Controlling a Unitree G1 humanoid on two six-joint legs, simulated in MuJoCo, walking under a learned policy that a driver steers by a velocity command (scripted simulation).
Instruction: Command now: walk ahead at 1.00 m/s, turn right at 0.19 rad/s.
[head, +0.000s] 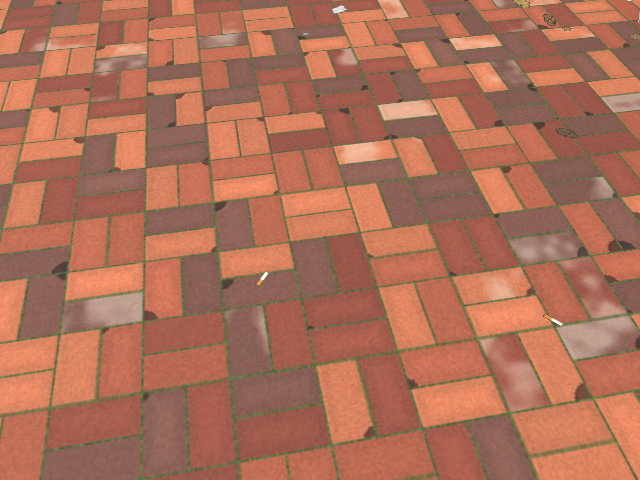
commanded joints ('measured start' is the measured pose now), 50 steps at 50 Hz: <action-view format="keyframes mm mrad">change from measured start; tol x64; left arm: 1 -73 22 -21 -119 5 9 -21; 50 39 37 -9 -25 20 14 -48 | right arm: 1 32 -65 0 -16 24 -54 0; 50 -85 -207 -8 23 46 -45 -9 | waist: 1 45 50 149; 50 163 97 66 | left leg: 1 57 257 -371 -377 -25 106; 12 304 256 -4 26 1377 28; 16 -592 36 -151 1062 -78 -9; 28 -6 108 -70 119 440 -96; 34 716 502 -585 -40 -281 20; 50 32 282 96 -220 1043 27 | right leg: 1 -299 -80 38 -145 23 13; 12 366 62 -261 -811 169 -81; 15 1028 -396 623 -948 -85 -329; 29 175 -109 229 -1249 438 -120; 36 -283 -55 -12 58 -73 -23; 50 352 32 -213 -771 288 -25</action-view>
